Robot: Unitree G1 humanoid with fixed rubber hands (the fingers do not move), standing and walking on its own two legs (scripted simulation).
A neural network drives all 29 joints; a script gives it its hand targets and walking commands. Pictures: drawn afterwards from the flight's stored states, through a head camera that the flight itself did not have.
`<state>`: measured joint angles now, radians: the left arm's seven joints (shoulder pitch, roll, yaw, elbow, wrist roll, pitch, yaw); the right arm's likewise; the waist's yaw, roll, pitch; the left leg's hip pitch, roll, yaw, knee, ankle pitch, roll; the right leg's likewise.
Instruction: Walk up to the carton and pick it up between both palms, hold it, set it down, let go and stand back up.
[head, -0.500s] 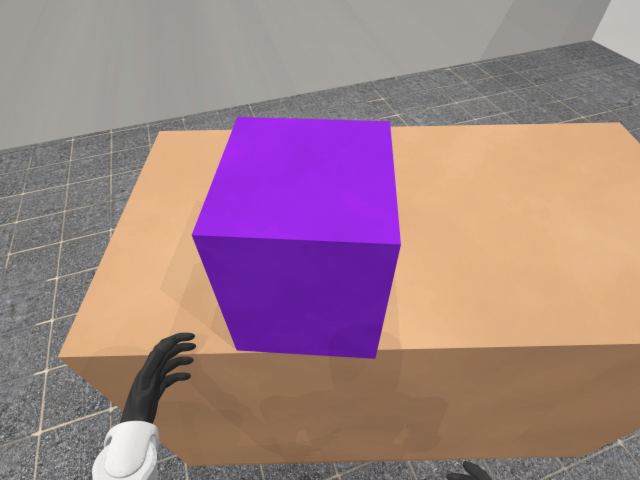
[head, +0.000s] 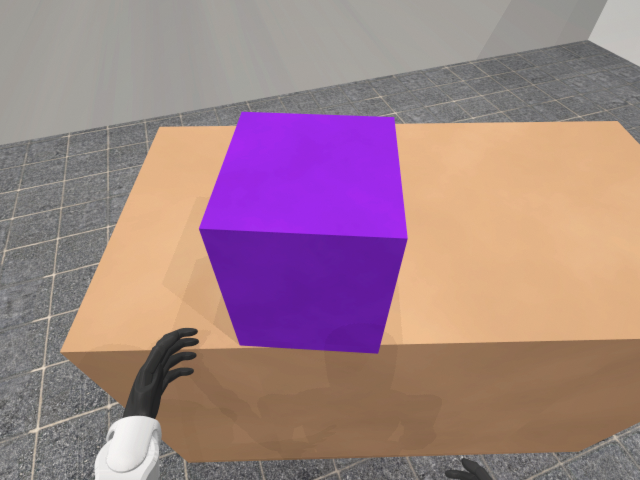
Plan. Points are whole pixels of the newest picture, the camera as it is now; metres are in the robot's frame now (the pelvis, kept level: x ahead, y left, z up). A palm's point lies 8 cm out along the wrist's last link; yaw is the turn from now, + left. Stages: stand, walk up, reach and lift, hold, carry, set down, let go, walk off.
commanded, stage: stand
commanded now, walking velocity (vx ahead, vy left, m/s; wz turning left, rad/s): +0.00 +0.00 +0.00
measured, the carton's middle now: (312, 237) +0.41 +0.03 +0.07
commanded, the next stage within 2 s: none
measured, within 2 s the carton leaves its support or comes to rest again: neither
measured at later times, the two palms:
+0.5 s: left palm (146, 400) +0.21 +0.22 +0.00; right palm out of the picture +0.12 -0.20 -0.12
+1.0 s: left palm (145, 400) +0.21 +0.22 +0.00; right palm out of the picture +0.12 -0.20 -0.12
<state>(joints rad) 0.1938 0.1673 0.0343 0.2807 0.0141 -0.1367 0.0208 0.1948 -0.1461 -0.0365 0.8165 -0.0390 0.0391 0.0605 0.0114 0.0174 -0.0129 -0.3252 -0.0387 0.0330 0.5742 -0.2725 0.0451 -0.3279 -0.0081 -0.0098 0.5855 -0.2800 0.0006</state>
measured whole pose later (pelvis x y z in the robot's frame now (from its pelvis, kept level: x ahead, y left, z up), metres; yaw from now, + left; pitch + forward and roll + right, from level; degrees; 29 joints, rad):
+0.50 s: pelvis +0.00 +0.01 +0.00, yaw +0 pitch +1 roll +0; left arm 0.19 0.16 0.02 0.27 0.01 -0.14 0.02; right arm 0.19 -0.15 -0.04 0.79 -0.04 0.04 0.06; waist 0.01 0.01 -0.01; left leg -0.33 -0.05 0.03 0.59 -0.28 0.06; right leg -0.33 -0.02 -0.01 0.60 -0.29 0.01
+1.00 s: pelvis -0.01 +0.01 +0.00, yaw +0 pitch +0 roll +0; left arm 0.18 0.16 0.02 0.27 0.01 -0.13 0.01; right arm 0.18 -0.14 -0.03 0.76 -0.04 0.05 0.06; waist 0.01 0.01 0.01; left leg -0.33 -0.05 0.04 0.61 -0.28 0.06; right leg -0.33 -0.02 0.00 0.62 -0.29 0.02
